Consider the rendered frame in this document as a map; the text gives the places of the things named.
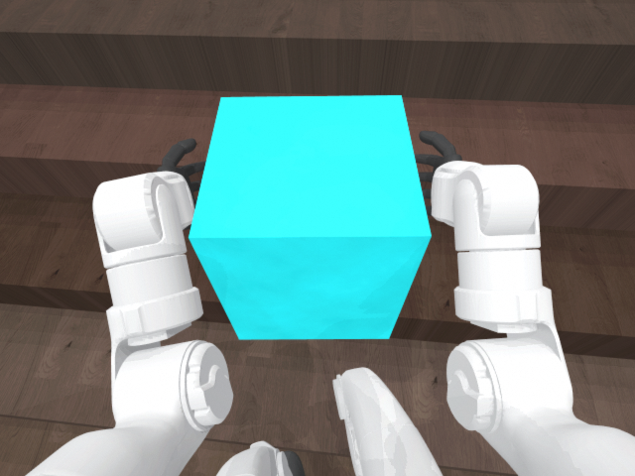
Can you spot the right robot hand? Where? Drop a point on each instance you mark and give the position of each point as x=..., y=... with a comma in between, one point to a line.
x=445, y=147

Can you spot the right robot thigh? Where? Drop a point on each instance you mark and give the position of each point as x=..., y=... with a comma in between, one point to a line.
x=388, y=442

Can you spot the right robot forearm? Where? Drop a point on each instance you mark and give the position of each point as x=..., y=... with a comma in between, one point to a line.
x=494, y=210

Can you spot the left robot hand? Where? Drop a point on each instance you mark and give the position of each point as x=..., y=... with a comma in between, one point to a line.
x=172, y=158

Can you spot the left robot thigh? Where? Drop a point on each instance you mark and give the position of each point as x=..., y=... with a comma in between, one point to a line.
x=256, y=461

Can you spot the left robot forearm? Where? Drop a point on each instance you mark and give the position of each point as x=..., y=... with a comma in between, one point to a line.
x=139, y=222

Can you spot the robot right upper arm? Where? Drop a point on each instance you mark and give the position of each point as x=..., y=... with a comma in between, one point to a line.
x=516, y=393

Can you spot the carton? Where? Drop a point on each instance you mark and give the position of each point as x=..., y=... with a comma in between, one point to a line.
x=310, y=221

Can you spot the robot thigh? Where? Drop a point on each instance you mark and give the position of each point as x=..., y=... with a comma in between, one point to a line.
x=256, y=461
x=388, y=442

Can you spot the robot left upper arm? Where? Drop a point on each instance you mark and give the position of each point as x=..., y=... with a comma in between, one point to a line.
x=165, y=400

